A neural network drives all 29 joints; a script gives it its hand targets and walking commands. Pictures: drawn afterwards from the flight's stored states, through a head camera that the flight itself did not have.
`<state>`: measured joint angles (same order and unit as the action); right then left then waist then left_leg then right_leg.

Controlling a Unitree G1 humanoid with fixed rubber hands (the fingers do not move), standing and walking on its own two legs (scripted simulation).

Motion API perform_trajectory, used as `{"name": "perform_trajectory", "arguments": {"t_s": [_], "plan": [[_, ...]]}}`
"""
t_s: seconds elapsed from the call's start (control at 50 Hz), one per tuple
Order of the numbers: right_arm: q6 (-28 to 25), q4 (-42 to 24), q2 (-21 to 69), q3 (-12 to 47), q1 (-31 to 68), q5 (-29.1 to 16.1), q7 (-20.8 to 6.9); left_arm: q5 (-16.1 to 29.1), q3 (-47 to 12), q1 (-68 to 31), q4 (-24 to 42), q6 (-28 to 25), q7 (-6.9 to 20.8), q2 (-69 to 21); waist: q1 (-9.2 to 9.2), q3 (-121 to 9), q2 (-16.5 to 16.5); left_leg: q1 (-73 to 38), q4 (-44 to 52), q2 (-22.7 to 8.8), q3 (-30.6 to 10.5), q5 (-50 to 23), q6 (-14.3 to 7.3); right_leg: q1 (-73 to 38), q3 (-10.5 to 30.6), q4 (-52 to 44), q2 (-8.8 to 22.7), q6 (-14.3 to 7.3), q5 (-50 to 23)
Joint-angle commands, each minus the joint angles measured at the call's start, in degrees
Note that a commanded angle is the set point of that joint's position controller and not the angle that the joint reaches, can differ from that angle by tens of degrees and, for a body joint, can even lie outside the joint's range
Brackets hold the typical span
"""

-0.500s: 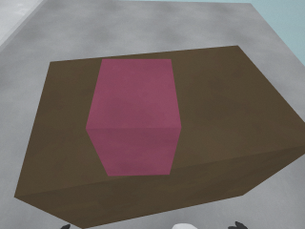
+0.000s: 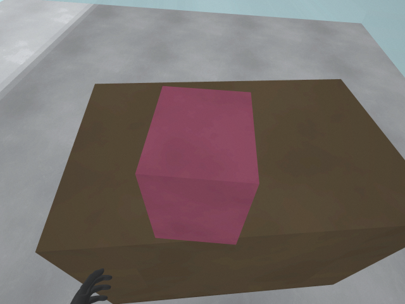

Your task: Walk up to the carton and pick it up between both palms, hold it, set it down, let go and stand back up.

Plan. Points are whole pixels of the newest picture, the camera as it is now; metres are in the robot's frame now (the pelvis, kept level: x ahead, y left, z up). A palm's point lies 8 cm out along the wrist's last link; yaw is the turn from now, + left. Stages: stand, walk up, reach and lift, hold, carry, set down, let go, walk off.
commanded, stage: walk up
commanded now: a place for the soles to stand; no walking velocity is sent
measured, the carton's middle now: (200, 168) +0.37 +0.01 +0.05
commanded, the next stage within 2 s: reach and lift in 0.14 s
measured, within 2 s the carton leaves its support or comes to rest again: neither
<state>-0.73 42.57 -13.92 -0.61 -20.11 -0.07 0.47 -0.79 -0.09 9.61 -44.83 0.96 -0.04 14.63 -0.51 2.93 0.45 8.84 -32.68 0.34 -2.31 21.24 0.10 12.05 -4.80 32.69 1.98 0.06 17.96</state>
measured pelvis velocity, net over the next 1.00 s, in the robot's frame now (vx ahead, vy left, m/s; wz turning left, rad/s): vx -0.03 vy -0.02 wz -0.05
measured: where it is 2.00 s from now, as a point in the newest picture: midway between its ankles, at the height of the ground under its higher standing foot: outside the picture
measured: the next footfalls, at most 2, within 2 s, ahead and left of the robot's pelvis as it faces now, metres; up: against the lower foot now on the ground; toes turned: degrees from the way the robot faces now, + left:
none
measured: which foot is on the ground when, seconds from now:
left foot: down 0.00-1.00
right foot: down 0.00-1.00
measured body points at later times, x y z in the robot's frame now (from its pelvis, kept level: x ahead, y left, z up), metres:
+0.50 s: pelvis -0.04 -0.02 +0.00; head -0.03 -0.01 +0.45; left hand +0.15 +0.23 -0.08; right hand +0.11 -0.24 -0.09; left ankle -0.04 +0.12 -0.73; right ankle +0.00 -0.12 -0.73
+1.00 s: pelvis -0.03 -0.02 +0.01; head -0.05 -0.01 +0.46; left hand +0.16 +0.23 -0.04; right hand +0.15 -0.20 -0.03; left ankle -0.04 +0.12 -0.73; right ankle +0.00 -0.12 -0.73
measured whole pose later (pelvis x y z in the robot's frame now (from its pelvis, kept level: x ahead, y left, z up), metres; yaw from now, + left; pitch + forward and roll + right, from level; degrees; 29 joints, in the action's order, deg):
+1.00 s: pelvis -0.03 -0.02 +0.01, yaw -3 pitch -7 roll +0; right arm -4.0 20.6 -3.5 2.1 -17.2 -1.4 5.2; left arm 5.3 2.8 11.6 -21.7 6.8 2.6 15.8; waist 3.1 5.0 1.3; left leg 0.9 -22.1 -2.5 2.1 14.0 1.9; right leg 5.9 -2.0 23.8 -0.7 -1.7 10.9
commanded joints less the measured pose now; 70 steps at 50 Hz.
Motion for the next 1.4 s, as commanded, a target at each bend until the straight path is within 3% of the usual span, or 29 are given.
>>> {"name": "perform_trajectory", "arguments": {"t_s": [0.0,0.12,0.14,0.16,0.18,0.22,0.24,0.28,0.34,0.42,0.52,0.66,0.84,0.94,1.04,1.14,1.38], "plan": [[-1.0,-4.2,-9.1,-2.5,-3.0,0.1,0.3,0.0,1.9,-0.6,4.2,-1.0,-0.3,8.1,0.48,-0.9,-1.5,5.5,6.4,-5.0,-6.7,-22.2,-2.8,-4.5,5.3,-5.3,4.9,-3.3,-16.1],[-1.0,-4.6,-9.2,-2.6,-2.2,0.3,0.4,0.1,1.8,0.4,3.3,-1.1,-0.2,8.8,0.45,-1.0,-1.3,5.2,5.9,-4.3,-8.0,-20.9,-2.7,-4.1,4.4,-6.1,5.3,-3.4,-14.0],[-7.8,1.6,-3.4,-7.7,30.9,6.7,-0.7,0.6,3.5,-26.0,14.9,7.8,-0.6,12.6,-0.94,-3.1,-4.8,14.0,-1.7,-4.3,3.4,-13.2,2.3,12.5,1.3,3.7,-0.2,-3.1,-3.2],[-8.4,4.9,-6.1,-8.6,25.4,5.8,-2.2,0.3,2.9,-18.7,15.8,13.4,-1.0,9.6,-0.89,-2.9,-3.6,16.3,-4.0,-3.6,3.3,-11.8,2.5,9.0,0.4,5.8,-0.2,-3.6,-4.1],[-7.8,5.5,-6.9,-7.8,23.0,4.4,-2.7,-0.4,3.6,-16.2,18.7,17.0,-0.6,8.6,-0.71,-7.7,-2.2,15.4,-5.7,-3.6,3.5,-15.8,2.8,7.2,0.2,7.0,-0.3,-3.5,-7.1],[-8.3,6.5,-8.6,-6.3,17.4,1.3,-3.0,-1.4,4.8,-10.2,24.4,19.9,0.1,7.9,-0.19,-13.8,-3.9,10.5,-8.1,-3.0,3.4,-25.7,4.1,3.9,0.1,7.5,-1.1,-3.0,-16.3],[-9.3,7.9,-9.4,-6.2,15.2,0.4,-2.9,-2.1,5.2,-7.0,25.9,20.1,0.3,7.6,-0.81,-14.2,-4.3,6.5,-7.5,-3.1,3.2,-30.2,4.7,3.9,-0.5,6.2,-1.8,-2.7,-19.5],[-11.1,7.1,-8.5,-4.3,12.1,-1.0,-2.0,-3.2,6.6,-1.7,27.4,18.7,1.0,7.8,-0.81,-12.5,-2.9,2.4,-5.0,-1.7,3.8,-31.5,4.1,-0.6,0.1,1.5,-2.6,-2.2,-23.8],[-11.3,1.8,-5.2,-1.5,11.3,-0.5,-0.2,-2.7,7.4,1.2,25.9,16.6,1.0,8.6,-0.08,-6.4,0.2,4.2,3.3,0.2,5.8,-20.8,1.8,-8.7,2.9,-5.1,-2.0,-0.9,-21.5],[-8.3,-8.3,0.3,-0.7,12.4,1.9,1.2,-0.6,7.9,-2.7,24.2,15.7,0.5,10.2,1.83,-0.2,1.3,11.8,10.3,0.5,8.7,-8.3,-0.5,-14.1,6.6,-10.0,-0.5,0.4,-7.3],[-6.2,-17.5,3.8,-0.1,10.0,2.2,2.0,0.3,8.5,-5.3,25.8,13.0,0.5,10.9,3.05,0.1,-1.6,13.9,14.2,-1.0,9.9,-3.3,-2.0,-17.6,6.4,-10.9,-1.2,1.0,-1.5],[-7.6,-21.9,2.5,-0.3,7.3,0.9,2.4,1.7,6.9,-3.6,26.8,6.4,1.7,8.9,2.41,-0.4,-5.5,27.3,20.9,-4.6,9.2,2.0,-5.0,-33.0,4.2,-5.3,-5.0,1.7,-9.1],[-7.4,-27.1,6.7,1.5,6.8,-0.4,3.9,5.6,5.8,-5.1,28.3,3.7,2.3,10.7,2.93,1.0,0.4,12.3,18.0,-1.7,9.8,-2.0,-3.0,-19.0,7.0,-13.7,-1.0,0.8,0.6],[-4.9,-30.2,8.7,2.3,5.4,-1.4,5.0,6.1,6.1,-4.5,32.3,4.0,2.4,11.1,3.15,1.4,-1.1,5.7,18.0,-0.9,9.6,-5.0,-1.4,-14.9,7.3,-16.5,0.1,0.2,0.5],[-4.9,-34.0,9.1,2.9,3.1,-2.5,5.8,7.2,5.9,-1.2,37.0,2.8,2.7,10.8,2.96,-0.4,-1.7,1.4,17.6,-0.3,9.1,-13.2,-0.1,-14.4,6.2,-16.6,-0.4,0.2,-9.1],[-6.7,-36.7,8.9,3.1,0.2,-3.8,5.8,8.2,5.2,3.3,42.0,-0.2,2.6,9.9,2.74,-1.3,-4.4,-1.4,16.1,-0.5,7.6,-23.1,1.7,-14.7,5.4,-16.3,-1.6,-0.8,-15.6],[-10.1,-45.1,8.4,3.4,-1.2,-6.5,5.8,10.0,2.2,7.1,49.5,-3.4,2.1,7.0,4.02,-0.8,-4.9,-2.2,14.5,-1.6,4.6,-28.7,2.6,-13.5,5.2,-17.0,-2.9,-3.3,-15.4]]}}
